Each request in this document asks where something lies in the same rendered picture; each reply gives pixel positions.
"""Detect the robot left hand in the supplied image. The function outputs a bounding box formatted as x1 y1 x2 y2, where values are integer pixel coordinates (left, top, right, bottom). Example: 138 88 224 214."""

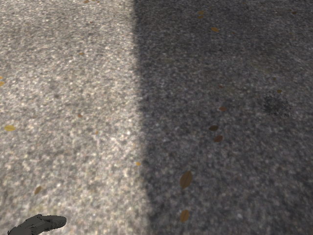
8 213 67 235

